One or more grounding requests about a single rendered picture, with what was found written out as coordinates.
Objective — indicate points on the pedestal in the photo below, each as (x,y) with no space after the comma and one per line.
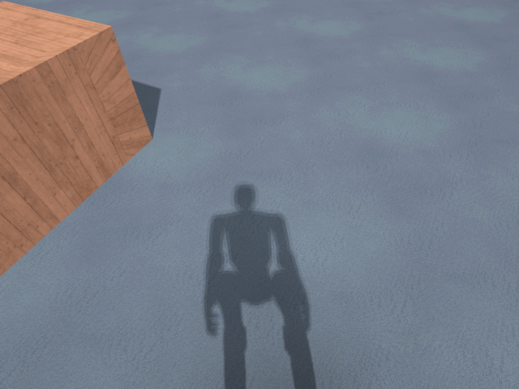
(69,120)

